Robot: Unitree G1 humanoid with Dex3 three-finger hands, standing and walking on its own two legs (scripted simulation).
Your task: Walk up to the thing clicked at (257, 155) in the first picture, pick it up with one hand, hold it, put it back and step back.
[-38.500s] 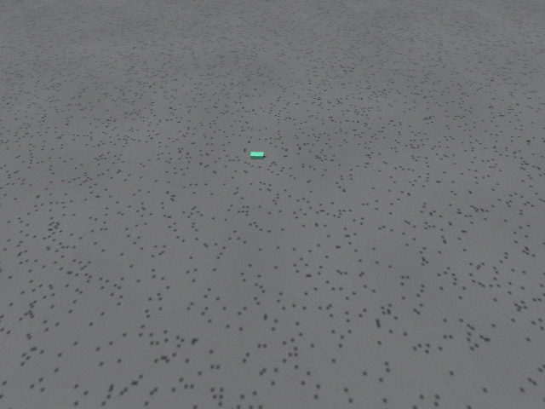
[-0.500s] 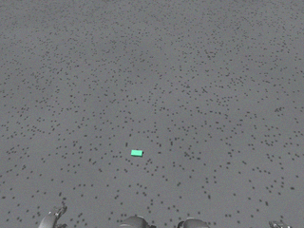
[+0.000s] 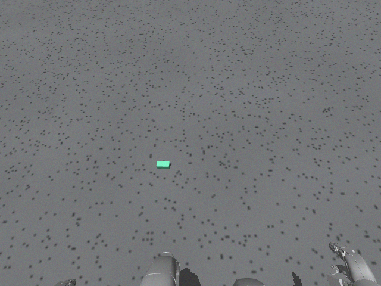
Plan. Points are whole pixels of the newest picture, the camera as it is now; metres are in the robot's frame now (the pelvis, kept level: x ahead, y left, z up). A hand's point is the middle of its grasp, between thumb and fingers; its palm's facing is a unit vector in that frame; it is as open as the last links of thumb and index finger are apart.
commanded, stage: step back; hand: left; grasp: from above
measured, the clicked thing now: (163, 164) +0.77 +0.22 -0.74
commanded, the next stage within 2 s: stand in 1.82 s
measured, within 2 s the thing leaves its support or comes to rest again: neither
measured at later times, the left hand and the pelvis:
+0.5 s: hand out of the picture -0.05 +0.25 -0.13, palm faces +0.03 -0.94 -0.35, open 7.4 cm; pelvis -0.16 -0.01 +0.02, yaw +2 degrees
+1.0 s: hand out of the picture -0.24 +0.25 -0.12, palm faces +0.08 -0.89 -0.44, open 7.4 cm; pelvis -0.29 -0.05 +0.01, yaw +4 degrees
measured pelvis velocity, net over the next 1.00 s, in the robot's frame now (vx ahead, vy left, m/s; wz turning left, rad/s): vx -0.29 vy -0.05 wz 0.07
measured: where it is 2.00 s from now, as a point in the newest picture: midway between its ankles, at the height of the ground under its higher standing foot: outside the picture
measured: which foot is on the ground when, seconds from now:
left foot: up 0.00-0.26, down 0.28-0.68, up 0.70-0.94, down 0.96-1.00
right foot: down 0.00-0.32, up 0.34-0.62, down 0.64-1.00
